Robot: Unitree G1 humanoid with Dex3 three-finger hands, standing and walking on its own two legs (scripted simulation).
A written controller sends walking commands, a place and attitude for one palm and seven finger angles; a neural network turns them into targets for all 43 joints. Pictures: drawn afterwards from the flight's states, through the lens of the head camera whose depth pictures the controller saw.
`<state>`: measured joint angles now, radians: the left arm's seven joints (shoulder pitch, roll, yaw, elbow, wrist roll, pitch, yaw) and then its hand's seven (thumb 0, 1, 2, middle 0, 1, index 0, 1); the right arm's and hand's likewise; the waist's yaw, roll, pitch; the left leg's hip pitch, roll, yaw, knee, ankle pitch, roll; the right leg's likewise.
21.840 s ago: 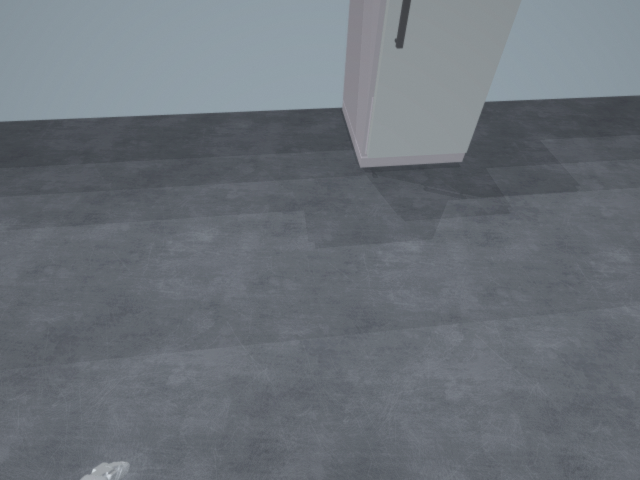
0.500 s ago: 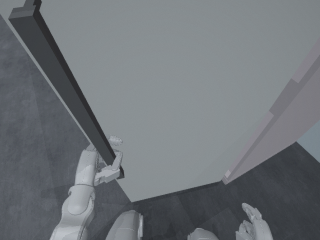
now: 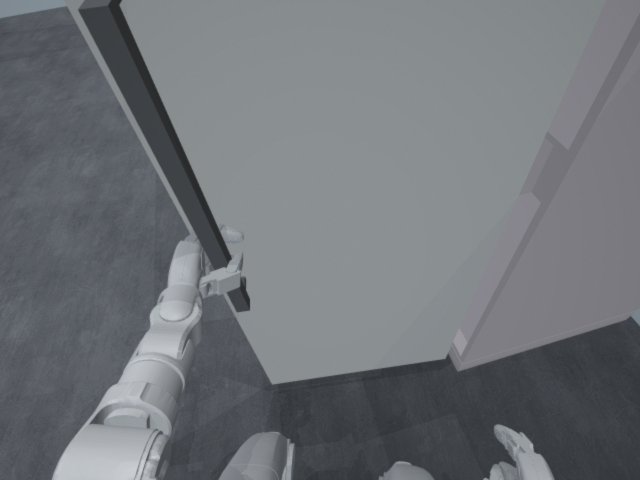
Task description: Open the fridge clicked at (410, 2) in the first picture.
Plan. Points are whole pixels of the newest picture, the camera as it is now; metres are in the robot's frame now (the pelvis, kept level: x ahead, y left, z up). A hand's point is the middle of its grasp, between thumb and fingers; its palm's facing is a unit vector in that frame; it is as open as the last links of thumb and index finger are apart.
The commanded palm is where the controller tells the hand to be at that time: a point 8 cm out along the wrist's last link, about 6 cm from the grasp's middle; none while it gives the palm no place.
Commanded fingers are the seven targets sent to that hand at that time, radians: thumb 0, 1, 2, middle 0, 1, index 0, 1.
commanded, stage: stop walking and hold the door back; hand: left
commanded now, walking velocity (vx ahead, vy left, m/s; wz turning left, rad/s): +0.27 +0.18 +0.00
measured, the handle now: (199, 200) +0.42 +0.17 +0.13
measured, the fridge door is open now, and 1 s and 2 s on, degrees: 82 73 70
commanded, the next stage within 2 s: loosen the grip on the handle in 0.64 s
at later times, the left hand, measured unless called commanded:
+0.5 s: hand (230, 252) +0.41 +0.15 +0.03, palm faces +0.03 -0.98 -0.19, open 5.7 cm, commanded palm +0.42 +0.22 +0.01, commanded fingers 0.00 0.90 0.90 -0.45 -1.40 -0.45 -1.40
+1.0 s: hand (223, 232) +0.45 +0.17 +0.03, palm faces +0.02 -0.99 -0.13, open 8.6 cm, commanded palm +0.41 +0.22 +0.03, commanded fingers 0.00 -0.55 0.20 -0.40 -1.33 -0.40 -1.33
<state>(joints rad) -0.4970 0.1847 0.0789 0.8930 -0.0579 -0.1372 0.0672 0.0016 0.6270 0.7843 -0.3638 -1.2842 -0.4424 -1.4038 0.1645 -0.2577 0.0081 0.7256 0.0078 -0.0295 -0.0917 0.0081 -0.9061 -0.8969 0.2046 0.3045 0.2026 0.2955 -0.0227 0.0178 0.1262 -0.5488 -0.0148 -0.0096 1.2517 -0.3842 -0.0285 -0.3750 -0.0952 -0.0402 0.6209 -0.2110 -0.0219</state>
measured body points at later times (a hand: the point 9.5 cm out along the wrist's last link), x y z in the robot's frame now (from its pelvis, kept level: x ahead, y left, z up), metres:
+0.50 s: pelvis -0.01 +0.01 -0.01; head +0.02 +0.00 +0.44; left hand +0.41 +0.21 +0.04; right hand -0.03 -0.23 -0.14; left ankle -0.02 +0.16 -0.73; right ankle +0.03 -0.10 -0.73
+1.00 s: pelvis -0.01 +0.04 -0.01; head +0.05 +0.06 +0.43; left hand +0.44 +0.22 +0.04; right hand +0.05 -0.26 -0.09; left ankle +0.02 +0.15 -0.73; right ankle +0.03 -0.10 -0.73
